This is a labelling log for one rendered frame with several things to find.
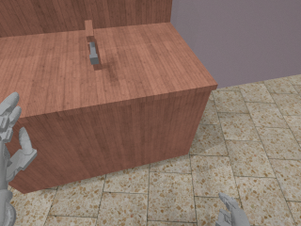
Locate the robot right hand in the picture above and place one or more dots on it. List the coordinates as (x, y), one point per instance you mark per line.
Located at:
(236, 217)

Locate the tap lever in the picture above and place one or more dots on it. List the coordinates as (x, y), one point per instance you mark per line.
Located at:
(93, 54)

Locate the robot left forearm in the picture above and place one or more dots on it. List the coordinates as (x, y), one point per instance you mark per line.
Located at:
(7, 211)

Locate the robot left hand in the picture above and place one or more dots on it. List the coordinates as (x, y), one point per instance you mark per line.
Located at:
(9, 114)

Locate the counter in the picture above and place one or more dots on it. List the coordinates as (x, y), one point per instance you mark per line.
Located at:
(141, 104)

